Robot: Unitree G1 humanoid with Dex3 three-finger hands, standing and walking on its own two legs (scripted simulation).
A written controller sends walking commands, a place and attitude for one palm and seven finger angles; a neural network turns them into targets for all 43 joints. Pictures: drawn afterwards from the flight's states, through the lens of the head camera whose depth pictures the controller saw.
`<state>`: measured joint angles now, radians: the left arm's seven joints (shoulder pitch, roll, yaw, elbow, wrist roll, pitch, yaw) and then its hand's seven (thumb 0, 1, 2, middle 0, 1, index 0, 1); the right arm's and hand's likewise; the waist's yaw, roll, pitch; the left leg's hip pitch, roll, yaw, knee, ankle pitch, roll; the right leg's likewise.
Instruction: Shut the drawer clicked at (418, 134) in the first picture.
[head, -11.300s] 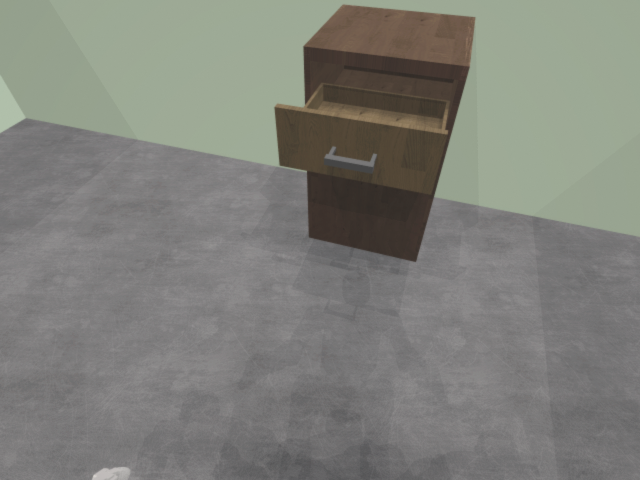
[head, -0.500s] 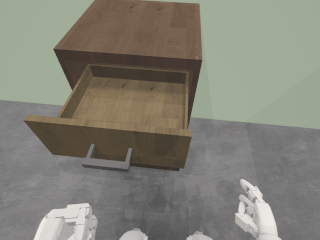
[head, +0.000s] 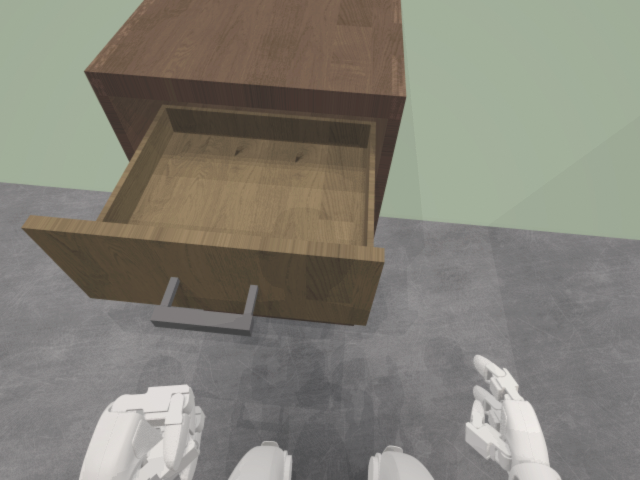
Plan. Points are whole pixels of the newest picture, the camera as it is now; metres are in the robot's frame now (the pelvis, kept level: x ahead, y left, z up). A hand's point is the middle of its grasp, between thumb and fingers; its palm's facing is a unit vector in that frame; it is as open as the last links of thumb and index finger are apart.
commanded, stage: bring the fist close to the handle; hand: left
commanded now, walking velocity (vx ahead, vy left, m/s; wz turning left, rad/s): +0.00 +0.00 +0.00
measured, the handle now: (208, 305) +0.33 +0.17 +0.00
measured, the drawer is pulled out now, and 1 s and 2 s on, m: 0.26 0.26 0.23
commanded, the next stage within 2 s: push the drawer shut in 1.04 s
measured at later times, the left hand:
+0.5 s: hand (219, 422) +0.19 +0.13 +0.02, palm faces -0.06 -1.00 -0.01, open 3.3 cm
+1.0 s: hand (220, 412) +0.20 +0.13 +0.00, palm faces -0.04 -1.00 -0.02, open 3.3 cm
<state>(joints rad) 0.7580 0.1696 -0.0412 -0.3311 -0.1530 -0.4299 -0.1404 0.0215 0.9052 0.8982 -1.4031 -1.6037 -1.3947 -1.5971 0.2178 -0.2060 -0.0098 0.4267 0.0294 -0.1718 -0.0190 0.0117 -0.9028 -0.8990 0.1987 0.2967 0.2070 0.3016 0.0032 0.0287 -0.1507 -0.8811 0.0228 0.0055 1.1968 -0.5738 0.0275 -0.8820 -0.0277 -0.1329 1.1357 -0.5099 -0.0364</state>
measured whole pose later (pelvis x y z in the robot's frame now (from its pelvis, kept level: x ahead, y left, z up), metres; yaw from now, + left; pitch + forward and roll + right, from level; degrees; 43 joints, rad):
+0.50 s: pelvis +0.00 +0.00 -0.03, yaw +0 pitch +20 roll -2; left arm 0.59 0.16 -0.06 -0.20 -0.12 -0.46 -0.11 0.02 0.91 0.90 -1.40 -1.60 -1.39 -1.60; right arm 0.19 -0.21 0.00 0.44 0.01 -0.13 -0.01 0.01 -0.90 -0.90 0.20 0.30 0.21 0.30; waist -0.01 0.02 -0.17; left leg -1.05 0.02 0.01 1.33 -0.62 0.03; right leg -1.06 -0.03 -0.13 1.27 -0.55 -0.04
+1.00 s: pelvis +0.00 +0.00 -0.03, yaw -1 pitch +21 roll -2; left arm 0.54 0.16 -0.04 -0.14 -0.13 -0.44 -0.08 0.02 0.91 0.90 -1.40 -1.60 -1.39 -1.60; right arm 0.20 -0.22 0.00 0.44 0.01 -0.10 -0.01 0.01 -0.90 -0.90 0.20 0.30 0.21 0.30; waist -0.02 0.02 -0.19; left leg -1.09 0.03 0.01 1.33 -0.62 0.03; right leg -1.09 -0.03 -0.13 1.28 -0.55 -0.04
